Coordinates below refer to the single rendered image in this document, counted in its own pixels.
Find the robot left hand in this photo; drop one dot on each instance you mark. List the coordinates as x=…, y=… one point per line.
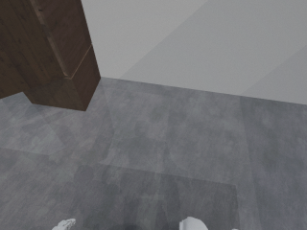
x=65, y=224

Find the cupboard door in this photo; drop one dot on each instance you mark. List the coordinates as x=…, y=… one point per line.
x=27, y=59

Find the right robot thigh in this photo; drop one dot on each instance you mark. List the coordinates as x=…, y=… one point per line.
x=192, y=224

